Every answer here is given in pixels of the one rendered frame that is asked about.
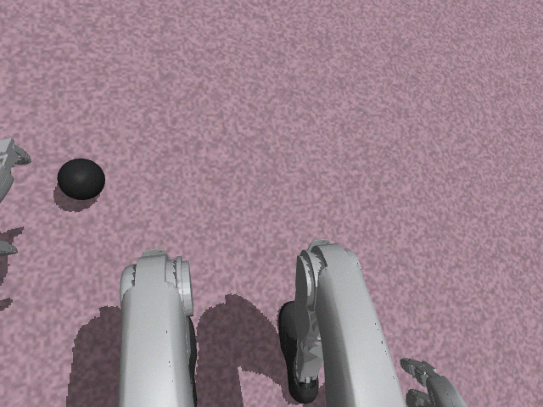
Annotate left robot hand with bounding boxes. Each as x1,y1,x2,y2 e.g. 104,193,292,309
0,138,31,257

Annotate ball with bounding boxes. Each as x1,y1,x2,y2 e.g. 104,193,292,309
57,159,105,200

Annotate right robot hand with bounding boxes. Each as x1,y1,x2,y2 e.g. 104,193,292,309
400,358,467,407

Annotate right robot foot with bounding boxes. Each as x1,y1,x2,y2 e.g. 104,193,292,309
278,301,319,404

